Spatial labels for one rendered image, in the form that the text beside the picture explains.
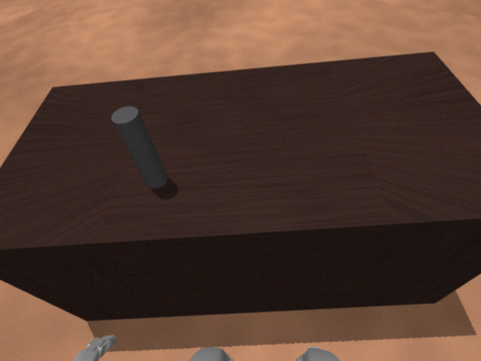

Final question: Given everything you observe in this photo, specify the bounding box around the left robot hand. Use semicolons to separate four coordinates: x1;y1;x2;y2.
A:
74;335;116;361

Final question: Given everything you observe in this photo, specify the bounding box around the can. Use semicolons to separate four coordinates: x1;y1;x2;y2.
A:
111;106;168;189

